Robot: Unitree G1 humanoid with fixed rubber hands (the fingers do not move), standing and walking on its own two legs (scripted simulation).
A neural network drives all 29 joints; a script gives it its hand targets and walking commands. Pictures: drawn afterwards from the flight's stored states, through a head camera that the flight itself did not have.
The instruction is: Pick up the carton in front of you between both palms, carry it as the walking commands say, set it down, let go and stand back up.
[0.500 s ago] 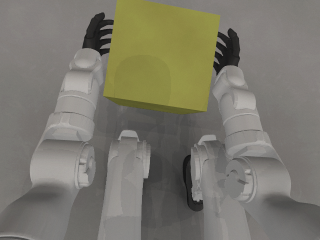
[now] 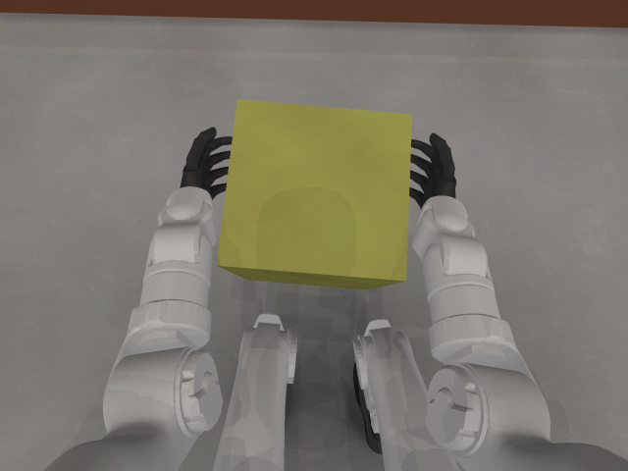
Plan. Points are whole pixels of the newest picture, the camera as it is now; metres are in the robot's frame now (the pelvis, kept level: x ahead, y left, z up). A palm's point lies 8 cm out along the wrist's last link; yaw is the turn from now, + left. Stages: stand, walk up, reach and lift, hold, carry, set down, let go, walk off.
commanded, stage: reach and lift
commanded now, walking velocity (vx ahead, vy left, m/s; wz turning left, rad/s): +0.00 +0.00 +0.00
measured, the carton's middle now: (314, 212) +0.45 +0.03 -0.14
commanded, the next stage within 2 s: none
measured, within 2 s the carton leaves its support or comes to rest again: neither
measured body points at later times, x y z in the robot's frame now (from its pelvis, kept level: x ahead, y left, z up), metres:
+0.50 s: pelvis +0.05 +0.00 +0.14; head +0.16 +0.02 +0.58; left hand +0.42 +0.17 +0.10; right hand +0.42 -0.13 +0.11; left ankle +0.10 +0.13 -0.50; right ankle +0.09 -0.13 -0.50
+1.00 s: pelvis +0.09 +0.00 +0.24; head +0.06 +0.00 +0.69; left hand +0.38 +0.16 +0.25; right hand +0.40 -0.14 +0.25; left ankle +0.10 +0.13 -0.50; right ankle +0.09 -0.13 -0.50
